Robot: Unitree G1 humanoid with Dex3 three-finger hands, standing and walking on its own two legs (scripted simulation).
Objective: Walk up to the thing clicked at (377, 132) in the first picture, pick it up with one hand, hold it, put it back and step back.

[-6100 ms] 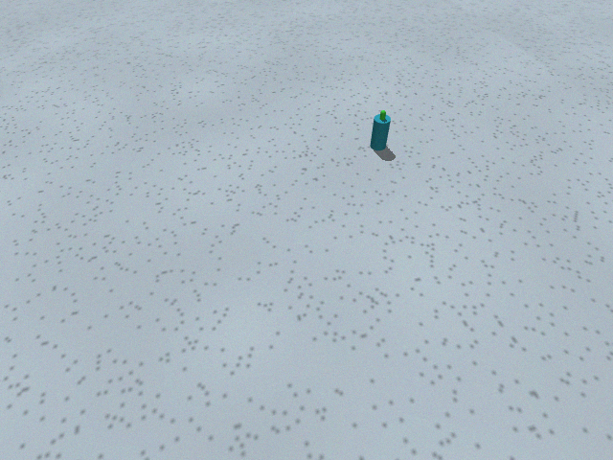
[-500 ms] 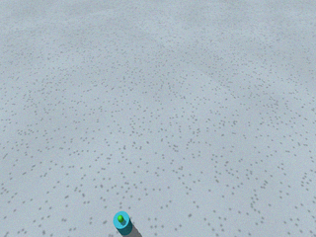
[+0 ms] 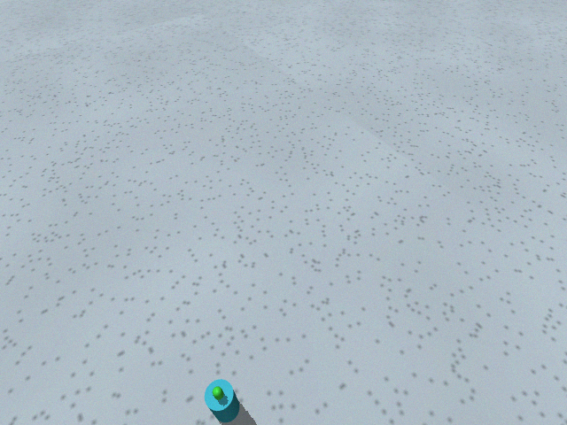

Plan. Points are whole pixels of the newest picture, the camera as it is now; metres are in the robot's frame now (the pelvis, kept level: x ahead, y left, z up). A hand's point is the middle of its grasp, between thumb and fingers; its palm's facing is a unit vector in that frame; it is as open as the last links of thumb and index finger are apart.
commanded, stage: stand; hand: left
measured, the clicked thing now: (222, 399) +0.31 +0.21 -0.68
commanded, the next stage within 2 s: go down in 1.98 s
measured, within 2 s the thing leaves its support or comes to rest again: neither
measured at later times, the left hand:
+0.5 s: hand out of the picture +0.07 +0.26 -0.16, palm faces -0.02 -0.94 -0.33, open 7.4 cm
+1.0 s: hand out of the picture +0.08 +0.26 -0.16, palm faces -0.02 -0.94 -0.34, open 7.4 cm
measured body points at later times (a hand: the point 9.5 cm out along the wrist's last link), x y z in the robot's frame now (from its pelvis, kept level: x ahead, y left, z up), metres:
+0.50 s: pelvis +0.00 +0.00 +0.00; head +0.01 +0.00 +0.45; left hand +0.07 +0.30 -0.14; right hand +0.08 -0.30 -0.13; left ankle +0.01 +0.13 -0.75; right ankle -0.01 -0.13 -0.75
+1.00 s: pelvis +0.01 +0.00 +0.00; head +0.02 +0.01 +0.45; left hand +0.08 +0.31 -0.13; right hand +0.09 -0.30 -0.13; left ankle +0.01 +0.13 -0.75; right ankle -0.01 -0.13 -0.75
